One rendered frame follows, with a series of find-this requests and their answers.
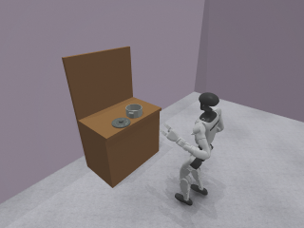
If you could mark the right robot shin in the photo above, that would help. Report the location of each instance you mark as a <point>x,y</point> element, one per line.
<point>196,173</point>

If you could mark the table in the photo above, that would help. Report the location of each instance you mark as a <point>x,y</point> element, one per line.
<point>100,87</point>

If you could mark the robot left upper arm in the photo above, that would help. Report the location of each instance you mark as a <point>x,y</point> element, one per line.
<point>199,131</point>

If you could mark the robot left hand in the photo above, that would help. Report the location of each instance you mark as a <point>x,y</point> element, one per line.
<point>172,134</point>

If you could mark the robot left forearm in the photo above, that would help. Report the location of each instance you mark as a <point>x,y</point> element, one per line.
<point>195,151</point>

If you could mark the robot right upper arm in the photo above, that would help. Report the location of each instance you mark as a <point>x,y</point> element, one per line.
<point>220,120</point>

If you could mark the lid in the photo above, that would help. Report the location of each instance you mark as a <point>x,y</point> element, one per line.
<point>126,122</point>

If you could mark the left robot shin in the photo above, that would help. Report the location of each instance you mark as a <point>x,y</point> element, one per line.
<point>185,188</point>

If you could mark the robot shin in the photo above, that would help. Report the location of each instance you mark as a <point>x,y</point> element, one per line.
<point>185,188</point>
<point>196,173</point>

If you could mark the pot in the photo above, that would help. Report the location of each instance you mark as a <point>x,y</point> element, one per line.
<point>133,111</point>

